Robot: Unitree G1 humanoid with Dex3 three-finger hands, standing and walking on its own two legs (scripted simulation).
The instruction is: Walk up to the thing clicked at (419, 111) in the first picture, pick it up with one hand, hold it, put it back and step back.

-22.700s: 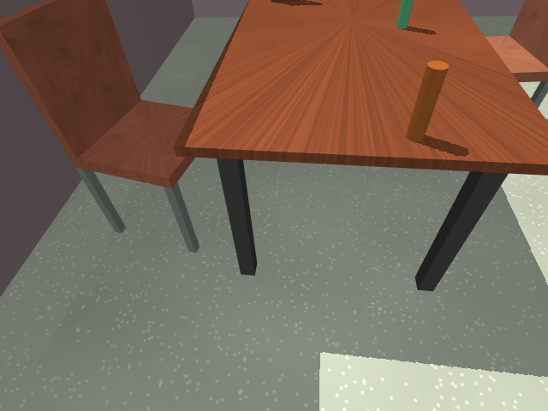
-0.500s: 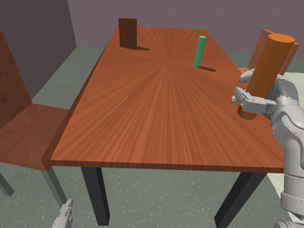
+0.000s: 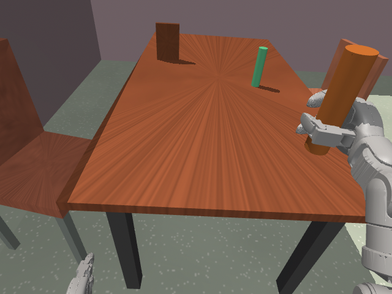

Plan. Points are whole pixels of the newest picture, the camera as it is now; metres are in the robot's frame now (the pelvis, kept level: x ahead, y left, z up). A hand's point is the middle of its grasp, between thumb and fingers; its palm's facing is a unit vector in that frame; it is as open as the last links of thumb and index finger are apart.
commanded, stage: hold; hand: right
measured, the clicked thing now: (335, 106) +0.34 -0.18 +0.30
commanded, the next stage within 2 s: crouch in 1.32 s
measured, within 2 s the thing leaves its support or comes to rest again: neither
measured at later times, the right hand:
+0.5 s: hand (318, 122) +0.35 -0.17 +0.26, palm faces +0.10 +0.99 -0.01, open 5.4 cm
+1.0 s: hand (319, 120) +0.34 -0.17 +0.27, palm faces +0.10 +0.99 -0.02, open 5.4 cm
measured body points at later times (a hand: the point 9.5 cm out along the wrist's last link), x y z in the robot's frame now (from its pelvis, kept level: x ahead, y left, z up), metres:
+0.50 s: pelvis +0.01 +0.00 +0.00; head -0.04 +0.04 +0.45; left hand +0.18 +0.25 -0.08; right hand +0.34 -0.22 +0.26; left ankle +0.03 +0.12 -0.74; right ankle +0.02 -0.12 -0.74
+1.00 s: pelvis +0.01 +0.00 +0.00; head -0.05 +0.04 +0.45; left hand +0.18 +0.25 -0.08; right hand +0.33 -0.22 +0.27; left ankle +0.03 +0.12 -0.74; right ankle +0.02 -0.12 -0.74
